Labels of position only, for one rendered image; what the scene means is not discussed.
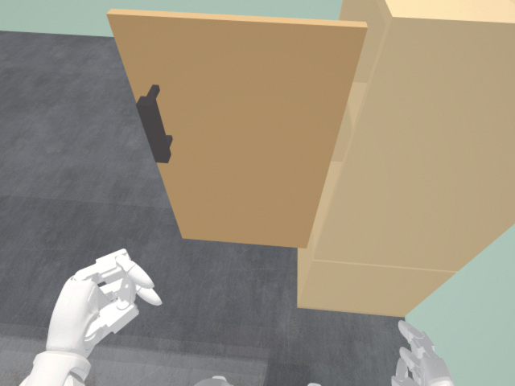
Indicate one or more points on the right robot hand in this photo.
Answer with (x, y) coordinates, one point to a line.
(429, 371)

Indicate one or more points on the cupboard door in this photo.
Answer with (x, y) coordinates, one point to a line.
(254, 105)

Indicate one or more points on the left robot hand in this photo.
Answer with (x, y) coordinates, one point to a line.
(73, 327)

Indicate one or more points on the handle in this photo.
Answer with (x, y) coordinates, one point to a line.
(148, 111)

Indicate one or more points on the robot left forearm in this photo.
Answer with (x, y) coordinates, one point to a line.
(58, 368)

